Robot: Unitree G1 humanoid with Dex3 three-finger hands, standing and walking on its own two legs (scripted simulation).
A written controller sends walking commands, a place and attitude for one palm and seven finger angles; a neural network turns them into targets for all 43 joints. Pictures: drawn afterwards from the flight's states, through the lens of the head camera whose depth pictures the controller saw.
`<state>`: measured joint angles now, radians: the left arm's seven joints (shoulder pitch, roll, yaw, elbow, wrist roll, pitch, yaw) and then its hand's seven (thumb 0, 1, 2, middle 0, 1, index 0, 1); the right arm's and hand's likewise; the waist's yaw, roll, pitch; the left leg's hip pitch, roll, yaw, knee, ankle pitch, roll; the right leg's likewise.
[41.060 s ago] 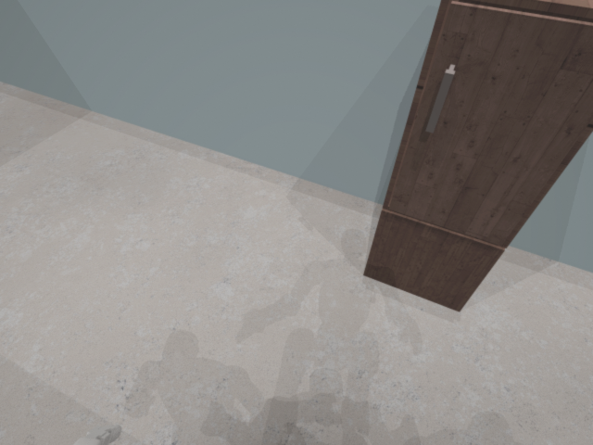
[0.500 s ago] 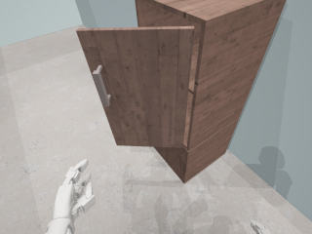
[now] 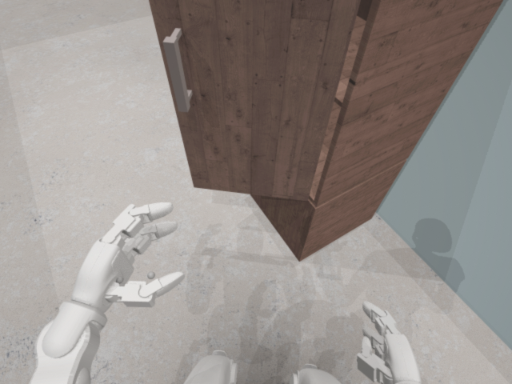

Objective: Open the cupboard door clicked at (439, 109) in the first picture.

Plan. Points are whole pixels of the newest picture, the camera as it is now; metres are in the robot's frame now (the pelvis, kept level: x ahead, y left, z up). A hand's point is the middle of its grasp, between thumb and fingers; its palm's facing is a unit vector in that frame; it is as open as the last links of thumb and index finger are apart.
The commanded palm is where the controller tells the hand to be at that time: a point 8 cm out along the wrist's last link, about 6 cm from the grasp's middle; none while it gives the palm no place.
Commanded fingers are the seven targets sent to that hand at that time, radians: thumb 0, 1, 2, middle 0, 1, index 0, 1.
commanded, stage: raise the hand with hooked fingers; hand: left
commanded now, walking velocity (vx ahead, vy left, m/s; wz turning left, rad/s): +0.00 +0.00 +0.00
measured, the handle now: (180, 72) +0.63 +0.19 +0.13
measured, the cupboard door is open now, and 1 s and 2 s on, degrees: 51 51 51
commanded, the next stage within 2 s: move the hooked fingers beside the handle in 1.38 s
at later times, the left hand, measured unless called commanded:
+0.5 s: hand (91, 226) +0.29 +0.24 +0.11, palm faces -0.03 -1.00 -0.06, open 13.2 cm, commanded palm +0.27 +0.30 +0.11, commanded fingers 0.00 -0.50 0.30 -0.30 -1.20 -0.30 -1.20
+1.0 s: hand (54, 187) +0.32 +0.29 +0.15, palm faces -0.05 -1.00 -0.04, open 14.0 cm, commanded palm +0.29 +0.33 +0.15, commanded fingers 0.00 -0.50 0.30 -0.30 -1.20 -0.30 -1.20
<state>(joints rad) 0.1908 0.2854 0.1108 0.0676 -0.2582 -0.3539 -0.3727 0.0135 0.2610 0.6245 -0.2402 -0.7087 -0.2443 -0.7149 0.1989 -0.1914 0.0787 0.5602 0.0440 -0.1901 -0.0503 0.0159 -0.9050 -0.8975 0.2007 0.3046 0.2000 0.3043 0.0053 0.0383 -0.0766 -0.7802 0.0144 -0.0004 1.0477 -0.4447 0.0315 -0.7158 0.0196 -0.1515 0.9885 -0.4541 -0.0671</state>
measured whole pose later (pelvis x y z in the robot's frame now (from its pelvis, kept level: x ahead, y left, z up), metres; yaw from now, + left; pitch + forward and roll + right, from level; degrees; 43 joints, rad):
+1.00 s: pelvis +0.03 +0.01 +0.05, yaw -1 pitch +4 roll -2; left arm -0.12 0.48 0.43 0.44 -0.36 -0.13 -0.57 -0.01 -0.50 0.30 -0.30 -1.20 -0.30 -1.20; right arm 0.28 -0.29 0.06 0.59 0.07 -0.20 -0.09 0.02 -0.90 -0.90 0.20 0.30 0.20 0.30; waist 0.01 0.03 -0.04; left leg -0.45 -0.01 0.04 0.71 -0.33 0.05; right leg -0.40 0.02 -0.10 0.65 -0.33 -0.04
